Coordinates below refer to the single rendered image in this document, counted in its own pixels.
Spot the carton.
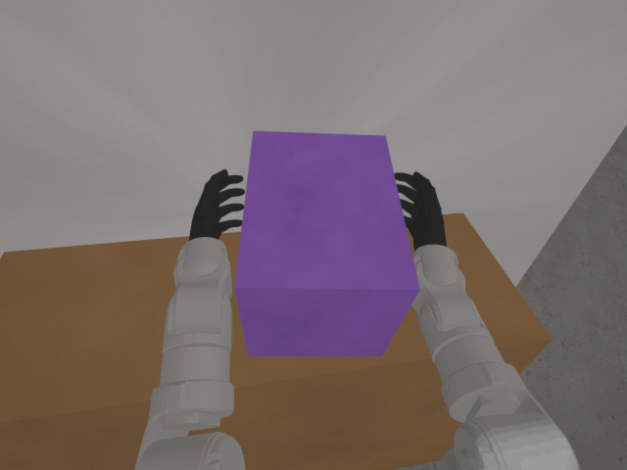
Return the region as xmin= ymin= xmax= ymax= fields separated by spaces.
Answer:
xmin=234 ymin=131 xmax=420 ymax=356

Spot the right robot forearm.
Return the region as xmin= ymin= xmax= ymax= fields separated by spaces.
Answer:
xmin=412 ymin=245 xmax=580 ymax=470

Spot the robot right upper arm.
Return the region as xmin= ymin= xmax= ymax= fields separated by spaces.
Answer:
xmin=454 ymin=411 xmax=579 ymax=470

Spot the robot right hand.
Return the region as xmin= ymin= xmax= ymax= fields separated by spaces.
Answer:
xmin=394 ymin=171 xmax=447 ymax=251

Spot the left robot forearm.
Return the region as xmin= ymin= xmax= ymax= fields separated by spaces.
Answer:
xmin=134 ymin=237 xmax=234 ymax=470

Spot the robot left upper arm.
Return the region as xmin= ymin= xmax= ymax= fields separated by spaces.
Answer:
xmin=136 ymin=432 xmax=245 ymax=470

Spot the pedestal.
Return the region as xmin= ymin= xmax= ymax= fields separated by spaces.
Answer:
xmin=0 ymin=212 xmax=553 ymax=470

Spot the robot left hand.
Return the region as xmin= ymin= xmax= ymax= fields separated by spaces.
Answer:
xmin=189 ymin=169 xmax=245 ymax=241

